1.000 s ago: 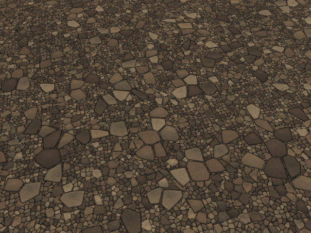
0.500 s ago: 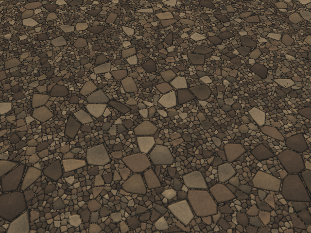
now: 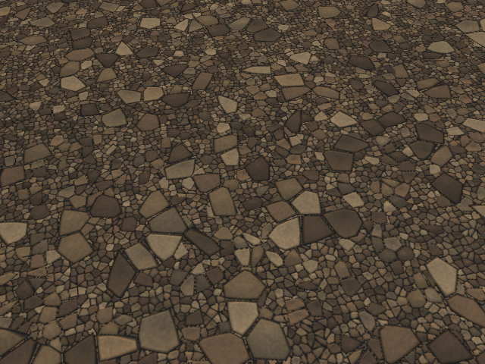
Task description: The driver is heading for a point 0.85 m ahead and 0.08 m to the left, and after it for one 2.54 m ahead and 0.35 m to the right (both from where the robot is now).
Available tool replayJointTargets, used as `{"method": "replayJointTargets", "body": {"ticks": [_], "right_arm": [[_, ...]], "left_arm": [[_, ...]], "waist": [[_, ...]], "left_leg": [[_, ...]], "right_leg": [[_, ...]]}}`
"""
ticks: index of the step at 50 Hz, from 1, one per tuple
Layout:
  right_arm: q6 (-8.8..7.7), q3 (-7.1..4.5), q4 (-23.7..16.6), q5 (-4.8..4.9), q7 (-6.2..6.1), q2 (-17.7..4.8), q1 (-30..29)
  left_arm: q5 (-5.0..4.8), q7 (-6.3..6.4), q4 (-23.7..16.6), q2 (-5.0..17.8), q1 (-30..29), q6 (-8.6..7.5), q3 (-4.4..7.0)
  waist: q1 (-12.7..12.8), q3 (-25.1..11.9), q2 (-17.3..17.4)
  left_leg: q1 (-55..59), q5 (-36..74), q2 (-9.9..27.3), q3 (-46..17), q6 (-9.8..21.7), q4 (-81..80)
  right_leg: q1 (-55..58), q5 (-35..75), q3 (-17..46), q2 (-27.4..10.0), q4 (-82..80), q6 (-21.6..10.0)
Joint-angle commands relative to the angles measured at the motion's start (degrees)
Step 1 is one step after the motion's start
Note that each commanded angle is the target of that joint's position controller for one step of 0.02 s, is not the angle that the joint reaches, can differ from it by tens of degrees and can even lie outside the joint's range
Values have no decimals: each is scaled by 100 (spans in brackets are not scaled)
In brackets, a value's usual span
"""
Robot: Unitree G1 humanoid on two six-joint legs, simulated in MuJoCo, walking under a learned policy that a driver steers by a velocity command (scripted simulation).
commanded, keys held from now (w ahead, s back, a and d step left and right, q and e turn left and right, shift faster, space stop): w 1.00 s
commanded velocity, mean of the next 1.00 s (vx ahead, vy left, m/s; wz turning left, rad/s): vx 0.50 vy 0.00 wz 0.00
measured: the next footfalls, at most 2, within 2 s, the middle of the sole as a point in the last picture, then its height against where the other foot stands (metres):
left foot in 0.18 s outside the picture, level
right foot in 0.72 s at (291, 340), level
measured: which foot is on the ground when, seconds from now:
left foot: up 0.00-0.16, down 0.18-0.72, up 0.74-1.00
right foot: down 0.00-0.20, up 0.22-0.70, down 0.72-1.00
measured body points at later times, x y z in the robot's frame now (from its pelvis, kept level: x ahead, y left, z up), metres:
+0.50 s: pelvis +0.26 +0.05 +0.00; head +0.28 +0.06 +0.45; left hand +0.38 +0.30 -0.14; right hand +0.22 -0.19 -0.14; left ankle +0.22 +0.12 -0.75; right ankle +0.39 -0.10 -0.68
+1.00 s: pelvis +0.53 +0.00 +0.00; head +0.55 -0.02 +0.45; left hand +0.51 +0.25 -0.14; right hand +0.62 -0.25 -0.14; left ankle +0.60 +0.16 -0.67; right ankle +0.52 -0.06 -0.75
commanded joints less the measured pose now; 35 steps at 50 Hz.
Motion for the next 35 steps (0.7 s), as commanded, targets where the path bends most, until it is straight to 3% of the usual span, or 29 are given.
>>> {"method": "replayJointTargets", "body": {"ticks": [1, 5, 7, 8, 9, 10, 11, 12, 13, 14, 15, 16, 20, 24, 27, 30, 33, 34, 35], "right_arm": [[-87, 39, -488, 32, 1, -159, -709], [-159, 16, -636, 39, -27, -279, -842], [-216, -56, -454, 34, -86, -396, -157], [-271, -120, -136, 8, -130, -473, 750], [-331, -235, 145, -108, -186, -803, 1777], [-332, -397, 204, -195, -198, -1463, 2387], [-240, -372, 173, 40, -139, -1294, 1942], [-225, -291, 35, 102, -126, -1014, 1223], [-264, -185, -26, 90, -103, -606, 866], [-305, -116, -3, 79, -112, -400, 739], [-348, -55, 86, 92, -140, -228, 753], [-395, -32, 153, 80, -155, -195, 879], [-498, -70, 368, 89, -176, -452, 1443], [-480, -13, 457, 100, -186, -382, 1816], [-486, -8, 547, 91, -206, -428, 2118], [-458, -12, 659, 57, -248, -458, 2364], [-425, -44, 693, 12, -299, -555, 2253], [-417, -59, 687, 3, -305, -606, 2165], [-397, -66, 682, 17, -293, -634, 2078]], "left_arm": [[39, 27, -126, 735, 284, -72, 109], [88, 76, -14, 810, 383, -44, 123], [90, 88, -19, 908, 182, -43, 143], [58, 71, -30, 908, 68, -26, 139], [9, 52, -133, 770, 50, -33, 84], [-212, -19, -293, 186, 602, -28, -31], [-56, -11, -224, 697, 423, -18, 122], [-16, -18, -367, 755, -13, -11, 167], [-5, -46, -437, 648, -335, -39, 141], [16, -61, -440, 523, -414, -3, 144], [105, -88, -439, 450, -345, 79, 138], [139, -120, -401, 357, -266, 153, 129], [157, -177, -662, 360, -891, 290, 142], [101, -208, -1050, 350, -1923, 294, 99], [60, -218, -1235, 284, -2455, 273, 39], [57, -207, -1395, 356, -2788, 244, 40], [60, -182, -1447, 468, -2664, 173, 85], [63, -150, -1347, 528, -2305, 143, 124], [80, -103, -1105, 604, -1562, 97, 184]], "waist": [[62, 343, -551], [17, 390, -620], [-349, 78, -644], [-749, -367, -466], [-1088, -976, -169], [-950, -1749, 1126], [-842, -1695, 667], [-548, -736, 350], [-463, -282, -9], [-296, -22, 7], [-141, 56, 138], [-83, 11, 163], [-96, 134, 102], [-310, 333, 109], [-469, 352, 152], [-550, 412, 170], [-367, 350, 186], [-196, 160, 229], [125, -213, 154]], "left_leg": [[-119, 266, -149, 235, 59, -530], [124, -241, -289, 317, 329, -996], [1151, -606, -597, 458, 533, -1306], [2231, -364, -769, 562, 663, -1704], [3723, -664, -83, -207, 911, -1775], [5332, -1424, 1672, -3007, 1645, -2296], [4947, -1638, 1757, -4001, 1735, -2966], [4129, -1777, 1586, -3008, 1585, -2990], [3408, -1376, 1328, -2379, 1440, -3203], [2948, -916, 1039, -1853, 1221, -3344], [2625, -491, 811, -1456, 1066, -3432], [2540, -134, 714, -1220, 1031, -3458], [2653, 582, 592, -777, 1122, -3643], [2911, 905, 434, -498, 1075, -3759], [3200, 1249, 447, -367, 1048, -3721], [3743, 1644, 641, -370, 1078, -3547], [4114, 2730, 789, -282, 988, -3037], [4101, 3518, 761, -200, 909, -2583], [3983, 3970, 625, -63, 820, -1727]], "right_leg": [[-56, 2134, 826, -1572, -398, -672], [469, 2966, 791, -1786, 7, -616], [443, 4409, 631, -1742, 857, -467], [223, 4655, 410, -1518, 1887, -355], [-797, 3484, 229, -1262, 3305, -240], [-2812, 44, -168, -278, 5602, 76], [-3376, -1428, 640, -156, 6306, -24], [-3699, -1007, 721, -525, 6397, -81], [-3613, -589, 728, -735, 6097, -85], [-3407, -373, 692, -896, 5741, -67], [-3140, -262, 675, -995, 5463, -2], [-2975, -194, 627, -993, 5357, 53], [-3504, 298, 397, -1088, 4796, 272], [-3821, 967, 200, -1091, 3548, 426], [-3620, 1280, 35, -935, 2732, 388], [-3640, 1142, 2, -841, 2315, 246], [-3228, 573, -39, -667, 1955, 1], [-2679, 364, -112, -491, 1829, -101], [-1789, 427, -217, -297, 1526, -225]]}}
